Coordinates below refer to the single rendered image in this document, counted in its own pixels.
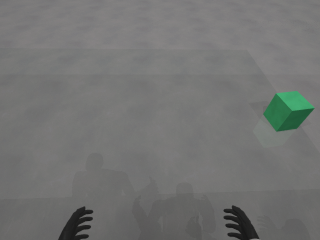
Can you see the carton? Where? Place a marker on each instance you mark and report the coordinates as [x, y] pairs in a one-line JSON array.
[[287, 110]]

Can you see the left robot hand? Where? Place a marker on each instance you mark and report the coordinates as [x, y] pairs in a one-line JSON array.
[[71, 228]]

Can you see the right robot hand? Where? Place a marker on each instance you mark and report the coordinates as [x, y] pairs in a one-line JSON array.
[[245, 227]]

